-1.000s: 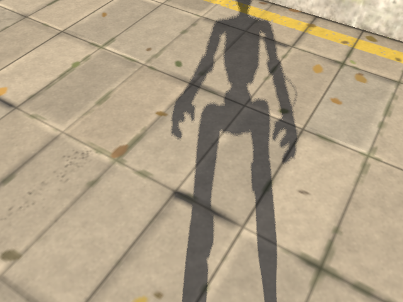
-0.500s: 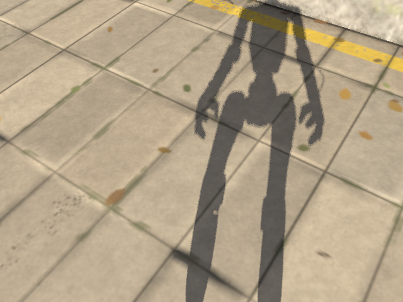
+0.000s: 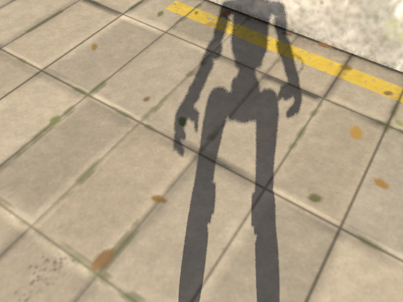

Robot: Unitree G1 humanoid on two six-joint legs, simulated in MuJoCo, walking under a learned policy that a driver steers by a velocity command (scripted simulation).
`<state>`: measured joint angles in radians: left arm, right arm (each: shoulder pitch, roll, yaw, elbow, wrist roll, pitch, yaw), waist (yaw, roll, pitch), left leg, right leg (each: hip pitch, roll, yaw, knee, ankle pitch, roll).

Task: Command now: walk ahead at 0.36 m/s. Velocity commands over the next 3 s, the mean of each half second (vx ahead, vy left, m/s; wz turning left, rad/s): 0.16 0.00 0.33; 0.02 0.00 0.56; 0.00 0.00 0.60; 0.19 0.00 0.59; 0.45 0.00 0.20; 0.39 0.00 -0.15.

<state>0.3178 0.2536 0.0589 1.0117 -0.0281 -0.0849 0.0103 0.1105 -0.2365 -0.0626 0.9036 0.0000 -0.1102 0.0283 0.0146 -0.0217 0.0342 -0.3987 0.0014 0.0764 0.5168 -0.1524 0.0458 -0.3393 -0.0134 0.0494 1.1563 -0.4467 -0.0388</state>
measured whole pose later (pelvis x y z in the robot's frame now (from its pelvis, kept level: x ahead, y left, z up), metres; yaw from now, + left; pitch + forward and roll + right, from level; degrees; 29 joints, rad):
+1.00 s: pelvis +0.12 +0.02 +0.01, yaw +30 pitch +3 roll -3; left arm 0.08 0.32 0.11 0.85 0.01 0.01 0.06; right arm 0.20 -0.28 -0.08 0.75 0.00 0.01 -0.02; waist 0.00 -0.03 0.03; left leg -0.29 -0.03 -0.06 0.46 -0.20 0.06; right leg -0.60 -0.01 0.02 1.09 -0.35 0.05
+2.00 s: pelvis +0.14 +0.11 +0.02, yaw +65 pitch +2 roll -3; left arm 0.10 0.34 0.09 0.74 0.00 -0.08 -0.03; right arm 0.42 -0.26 -0.04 0.67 0.01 -0.04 -0.01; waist -0.04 -0.04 0.01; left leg -0.08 -0.03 -0.11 0.32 -0.26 0.06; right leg -0.61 -0.04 0.04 0.79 -0.07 0.04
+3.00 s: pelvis +0.34 +0.61 +0.01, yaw +62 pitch +1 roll +1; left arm 0.18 0.32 0.07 0.72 -0.02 0.01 0.01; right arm 0.22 -0.27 -0.06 0.75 -0.02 -0.08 0.00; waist -0.02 -0.04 0.08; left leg -0.21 0.00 0.15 0.35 -0.16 0.05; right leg -0.62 -0.07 0.03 0.98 -0.27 0.06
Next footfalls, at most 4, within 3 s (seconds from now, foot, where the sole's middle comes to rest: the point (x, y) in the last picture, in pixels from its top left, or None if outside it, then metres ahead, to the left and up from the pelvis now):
0.36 right None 0.26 -0.11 -0.77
0.80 left None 0.13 0.12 -0.77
1.32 right None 0.27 -0.05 -0.77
1.74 left None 0.05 0.12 -0.77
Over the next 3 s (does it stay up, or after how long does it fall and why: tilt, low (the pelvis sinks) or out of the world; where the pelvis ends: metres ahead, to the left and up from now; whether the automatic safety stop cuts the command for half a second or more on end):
stays up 0.34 0.61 0.01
